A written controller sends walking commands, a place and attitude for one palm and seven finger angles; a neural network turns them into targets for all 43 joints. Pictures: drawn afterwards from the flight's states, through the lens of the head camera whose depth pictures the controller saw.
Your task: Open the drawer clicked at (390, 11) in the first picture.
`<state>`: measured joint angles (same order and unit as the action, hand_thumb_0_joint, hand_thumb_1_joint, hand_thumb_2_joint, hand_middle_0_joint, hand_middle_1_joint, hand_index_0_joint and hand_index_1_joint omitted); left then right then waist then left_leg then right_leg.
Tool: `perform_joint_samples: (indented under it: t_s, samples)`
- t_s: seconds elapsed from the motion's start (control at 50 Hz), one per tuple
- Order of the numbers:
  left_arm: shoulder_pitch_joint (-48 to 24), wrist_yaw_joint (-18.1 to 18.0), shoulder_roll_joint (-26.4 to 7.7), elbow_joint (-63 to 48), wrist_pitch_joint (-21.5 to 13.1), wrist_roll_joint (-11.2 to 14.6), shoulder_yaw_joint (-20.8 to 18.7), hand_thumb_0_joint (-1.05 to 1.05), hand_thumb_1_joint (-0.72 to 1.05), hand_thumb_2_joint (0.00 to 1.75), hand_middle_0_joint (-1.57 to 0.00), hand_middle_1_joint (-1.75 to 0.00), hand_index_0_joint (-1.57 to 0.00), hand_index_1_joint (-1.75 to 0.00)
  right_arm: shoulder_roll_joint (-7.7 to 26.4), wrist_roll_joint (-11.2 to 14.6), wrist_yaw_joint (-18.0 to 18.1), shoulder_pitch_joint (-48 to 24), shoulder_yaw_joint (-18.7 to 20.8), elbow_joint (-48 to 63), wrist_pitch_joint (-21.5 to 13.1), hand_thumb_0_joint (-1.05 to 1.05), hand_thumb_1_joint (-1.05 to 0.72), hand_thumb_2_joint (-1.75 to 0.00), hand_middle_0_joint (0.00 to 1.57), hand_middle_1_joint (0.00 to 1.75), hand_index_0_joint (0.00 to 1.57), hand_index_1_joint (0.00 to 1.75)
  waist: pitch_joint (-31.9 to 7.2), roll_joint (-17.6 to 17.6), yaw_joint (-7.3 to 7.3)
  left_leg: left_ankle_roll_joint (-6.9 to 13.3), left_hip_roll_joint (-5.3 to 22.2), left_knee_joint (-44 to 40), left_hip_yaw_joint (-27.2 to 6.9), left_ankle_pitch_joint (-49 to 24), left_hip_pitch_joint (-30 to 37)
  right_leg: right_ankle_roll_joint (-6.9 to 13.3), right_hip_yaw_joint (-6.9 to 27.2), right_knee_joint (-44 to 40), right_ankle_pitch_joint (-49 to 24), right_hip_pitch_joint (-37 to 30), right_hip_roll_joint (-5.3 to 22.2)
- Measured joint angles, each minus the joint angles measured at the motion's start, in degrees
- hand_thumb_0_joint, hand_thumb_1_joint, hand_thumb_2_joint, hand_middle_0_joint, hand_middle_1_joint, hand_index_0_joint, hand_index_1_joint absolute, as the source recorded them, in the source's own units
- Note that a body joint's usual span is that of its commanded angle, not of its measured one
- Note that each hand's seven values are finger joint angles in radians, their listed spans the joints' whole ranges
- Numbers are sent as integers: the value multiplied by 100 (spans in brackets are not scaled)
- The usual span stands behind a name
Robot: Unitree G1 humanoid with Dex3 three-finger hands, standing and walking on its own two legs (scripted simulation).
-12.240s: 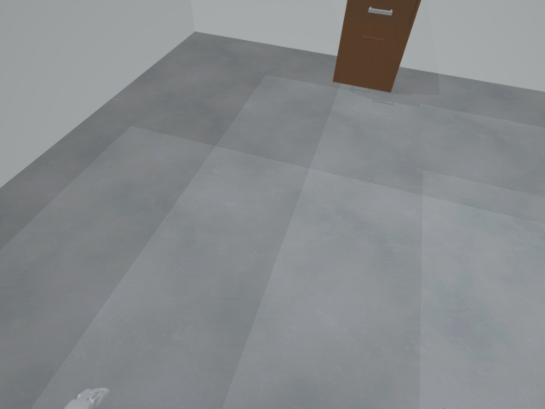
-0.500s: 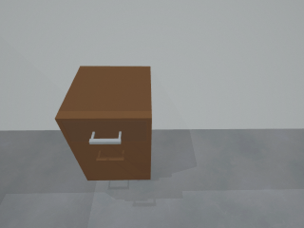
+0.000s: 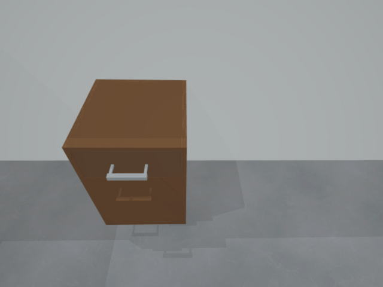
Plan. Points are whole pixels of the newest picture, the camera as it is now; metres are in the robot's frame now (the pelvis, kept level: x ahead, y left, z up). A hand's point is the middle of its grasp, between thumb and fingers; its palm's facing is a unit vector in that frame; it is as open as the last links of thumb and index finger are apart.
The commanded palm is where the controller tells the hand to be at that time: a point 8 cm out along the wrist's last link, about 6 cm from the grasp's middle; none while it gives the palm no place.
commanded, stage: come to a stop and stand still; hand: left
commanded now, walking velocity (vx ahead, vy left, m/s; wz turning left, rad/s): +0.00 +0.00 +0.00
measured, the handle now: (128, 172) +0.55 +0.27 -0.24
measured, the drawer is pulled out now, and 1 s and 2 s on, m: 0.00 0.00 0.00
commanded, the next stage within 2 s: look again from close up in 0.02 s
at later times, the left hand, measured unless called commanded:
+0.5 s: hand out of the picture -0.01 +0.15 -0.18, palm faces +0.07 -0.99 -0.15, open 7.4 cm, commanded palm none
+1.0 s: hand out of the picture -0.01 +0.18 -0.18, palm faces +0.05 -0.98 -0.19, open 7.4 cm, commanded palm none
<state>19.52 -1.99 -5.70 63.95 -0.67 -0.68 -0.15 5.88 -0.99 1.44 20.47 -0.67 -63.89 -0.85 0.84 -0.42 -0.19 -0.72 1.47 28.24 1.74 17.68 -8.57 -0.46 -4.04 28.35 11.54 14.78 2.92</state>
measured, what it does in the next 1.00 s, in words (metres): stands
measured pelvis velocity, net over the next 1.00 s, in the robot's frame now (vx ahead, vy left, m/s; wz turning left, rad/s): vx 0.00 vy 0.01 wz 0.01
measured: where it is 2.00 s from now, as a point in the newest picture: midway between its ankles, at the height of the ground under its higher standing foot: outside the picture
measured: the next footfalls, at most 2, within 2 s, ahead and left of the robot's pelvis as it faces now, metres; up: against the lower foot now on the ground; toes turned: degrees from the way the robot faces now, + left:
none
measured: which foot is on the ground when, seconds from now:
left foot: down 0.00-1.00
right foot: down 0.00-1.00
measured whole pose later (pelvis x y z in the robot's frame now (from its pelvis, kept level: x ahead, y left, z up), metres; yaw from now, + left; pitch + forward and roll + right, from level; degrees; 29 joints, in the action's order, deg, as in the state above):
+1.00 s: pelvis +0.00 +0.01 +0.00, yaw +0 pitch -3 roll +0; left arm 18.5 -2.3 -8.2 63.5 0.0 -0.8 -0.1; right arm 8.1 -1.1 1.5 19.2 -0.1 -60.3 -0.4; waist -0.6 0.3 -0.3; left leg -0.2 1.1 32.1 1.5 19.5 -10.0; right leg -1.0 -4.1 31.3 12.8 15.6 3.5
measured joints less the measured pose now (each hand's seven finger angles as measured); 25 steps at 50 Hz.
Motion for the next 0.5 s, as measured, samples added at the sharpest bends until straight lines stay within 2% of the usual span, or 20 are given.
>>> perform_joint_samples:
  t_s: [0.5]
  samples:
    - [-18, 2, -17, -12, 2, -4, -38, 1, 90, 90, -19, -30, -20, -30, -16, 1, 23, -35, 2, -61, -17, 0, -91, -90, 20, 30, 20, 30, 35, 28, 35, -14, 7, -136, -30, -16, 124, 8, -34, -90, 20, -115, -8]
